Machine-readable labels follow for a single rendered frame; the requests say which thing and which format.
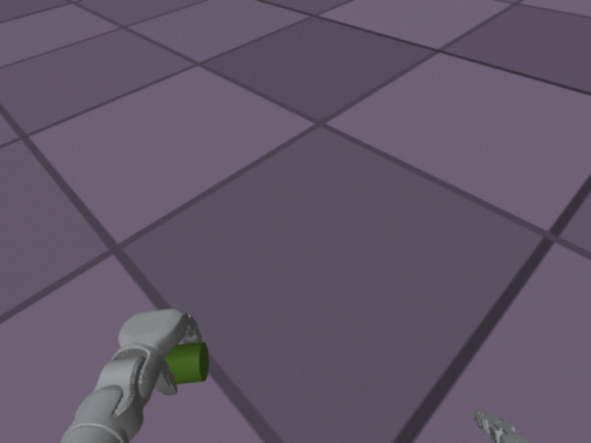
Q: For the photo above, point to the right robot hand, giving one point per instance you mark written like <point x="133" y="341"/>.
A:
<point x="499" y="430"/>

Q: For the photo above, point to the left robot arm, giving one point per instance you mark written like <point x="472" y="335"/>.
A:
<point x="113" y="412"/>

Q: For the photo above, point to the can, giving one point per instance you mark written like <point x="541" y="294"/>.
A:
<point x="189" y="362"/>

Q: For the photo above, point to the left robot hand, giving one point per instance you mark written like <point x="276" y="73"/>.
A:
<point x="162" y="330"/>

